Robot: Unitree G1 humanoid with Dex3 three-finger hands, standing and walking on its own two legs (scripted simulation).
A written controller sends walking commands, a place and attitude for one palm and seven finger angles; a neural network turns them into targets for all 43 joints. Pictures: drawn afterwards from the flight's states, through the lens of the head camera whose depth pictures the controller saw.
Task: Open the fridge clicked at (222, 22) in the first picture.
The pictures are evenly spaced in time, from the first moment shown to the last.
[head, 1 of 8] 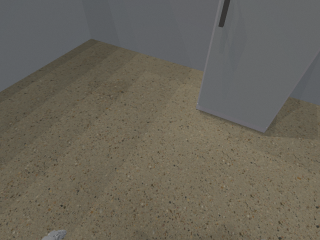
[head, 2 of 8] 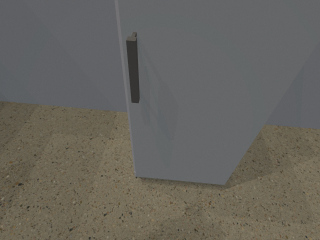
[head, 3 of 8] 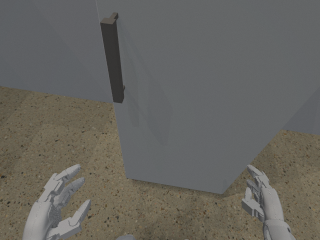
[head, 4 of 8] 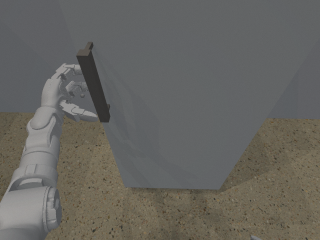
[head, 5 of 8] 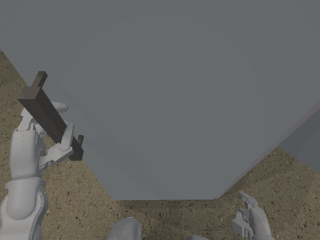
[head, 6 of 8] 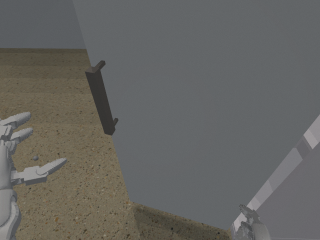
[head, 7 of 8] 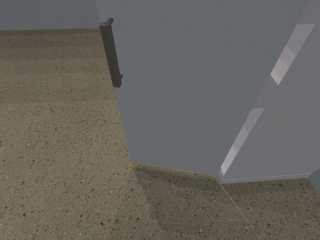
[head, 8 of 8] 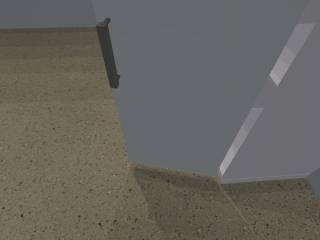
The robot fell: no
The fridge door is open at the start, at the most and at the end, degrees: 0 79 75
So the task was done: yes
